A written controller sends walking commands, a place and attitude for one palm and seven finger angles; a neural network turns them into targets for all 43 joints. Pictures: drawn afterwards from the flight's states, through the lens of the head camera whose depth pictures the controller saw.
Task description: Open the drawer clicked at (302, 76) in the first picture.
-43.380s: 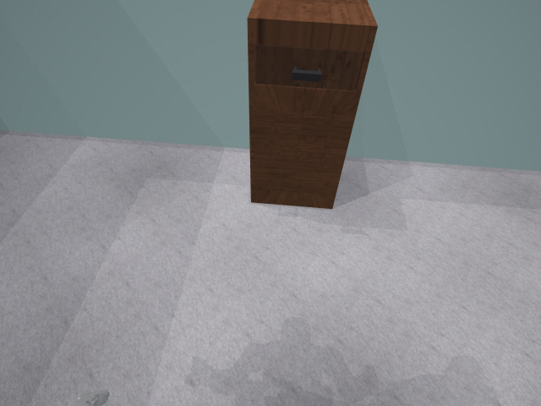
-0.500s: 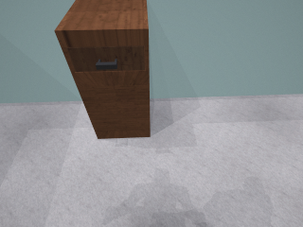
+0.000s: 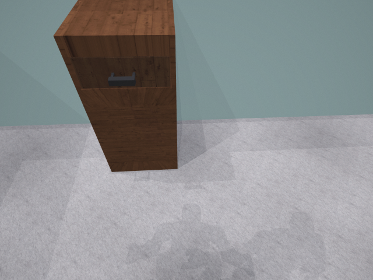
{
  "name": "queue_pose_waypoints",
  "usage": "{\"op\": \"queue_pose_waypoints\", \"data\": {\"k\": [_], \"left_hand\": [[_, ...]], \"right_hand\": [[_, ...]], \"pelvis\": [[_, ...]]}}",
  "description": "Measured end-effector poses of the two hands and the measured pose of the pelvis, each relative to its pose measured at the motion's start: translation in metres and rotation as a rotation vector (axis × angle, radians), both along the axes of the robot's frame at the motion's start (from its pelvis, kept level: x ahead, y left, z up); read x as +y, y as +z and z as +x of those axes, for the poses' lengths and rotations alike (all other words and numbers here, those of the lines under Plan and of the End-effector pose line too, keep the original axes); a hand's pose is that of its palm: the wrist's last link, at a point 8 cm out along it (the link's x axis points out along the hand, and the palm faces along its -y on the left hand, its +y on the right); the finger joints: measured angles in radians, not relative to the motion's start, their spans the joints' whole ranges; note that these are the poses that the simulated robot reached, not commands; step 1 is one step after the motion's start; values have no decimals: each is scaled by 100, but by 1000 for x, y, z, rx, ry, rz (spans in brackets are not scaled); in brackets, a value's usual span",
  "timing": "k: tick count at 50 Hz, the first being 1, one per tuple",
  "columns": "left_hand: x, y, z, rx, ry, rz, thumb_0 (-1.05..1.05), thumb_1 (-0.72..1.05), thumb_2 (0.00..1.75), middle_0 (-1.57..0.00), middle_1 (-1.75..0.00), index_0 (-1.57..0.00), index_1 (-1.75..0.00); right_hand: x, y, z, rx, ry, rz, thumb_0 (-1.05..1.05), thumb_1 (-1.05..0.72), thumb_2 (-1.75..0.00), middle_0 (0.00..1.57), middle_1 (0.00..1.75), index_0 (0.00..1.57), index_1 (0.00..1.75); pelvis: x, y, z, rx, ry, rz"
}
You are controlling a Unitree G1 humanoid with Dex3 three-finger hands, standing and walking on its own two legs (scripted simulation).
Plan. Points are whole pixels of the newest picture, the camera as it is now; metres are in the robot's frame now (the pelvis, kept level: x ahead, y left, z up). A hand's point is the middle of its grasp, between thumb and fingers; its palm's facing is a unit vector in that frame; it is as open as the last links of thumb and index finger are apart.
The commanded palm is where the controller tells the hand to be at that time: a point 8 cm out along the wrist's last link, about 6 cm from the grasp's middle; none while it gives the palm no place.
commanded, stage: look to check the result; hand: left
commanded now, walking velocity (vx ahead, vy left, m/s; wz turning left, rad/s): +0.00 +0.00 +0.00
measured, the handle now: (122, 77) +0.82 +0.30 -0.05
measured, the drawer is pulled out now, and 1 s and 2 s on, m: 0.00 0.00 0.00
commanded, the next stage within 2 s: take the last steps up to it in 0.46 s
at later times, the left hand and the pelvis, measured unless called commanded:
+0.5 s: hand out of the picture +0.09 +0.24 -0.16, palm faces -0.02 -0.94 -0.35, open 7.4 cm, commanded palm none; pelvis +0.01 -0.01 +0.00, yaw +0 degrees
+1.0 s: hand out of the picture +0.04 +0.21 -0.20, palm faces +0.07 -0.98 -0.17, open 7.4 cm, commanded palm none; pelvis +0.09 +0.03 -0.02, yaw +3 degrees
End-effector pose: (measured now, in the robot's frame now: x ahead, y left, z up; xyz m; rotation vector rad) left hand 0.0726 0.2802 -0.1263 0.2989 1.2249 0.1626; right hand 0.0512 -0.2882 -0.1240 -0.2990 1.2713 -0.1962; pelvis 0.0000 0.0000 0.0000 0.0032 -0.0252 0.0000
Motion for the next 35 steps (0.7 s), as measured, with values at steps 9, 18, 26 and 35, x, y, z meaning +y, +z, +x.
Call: {"op": "queue_pose_waypoints", "data": {"k": [9,18,26,35], "left_hand": [[6,4,-1,14,13,25,0,90,90,-20,-30,-21,-30],[7,7,4,8,17,39,0,90,90,-20,-30,-20,-30],[3,8,10,-7,11,38,0,90,90,-20,-30,-20,-30],[-7,3,12,-6,16,19,0,90,90,-20,-30,-20,-30]], "right_hand": [[-1,-1,13,-8,12,8,0,-91,-90,20,30,20,30],[-3,-2,25,-22,23,14,0,-90,-90,20,30,20,30],[-8,-1,27,-27,23,9,0,-90,-90,20,30,20,30],[-7,-4,20,-2,14,11,0,-91,-90,20,30,20,30]], "pelvis": [[-3,0,6,0,2,-1],[-6,1,9,0,3,0],[-9,1,10,-2,3,1],[-11,-1,15,1,5,-1]]}}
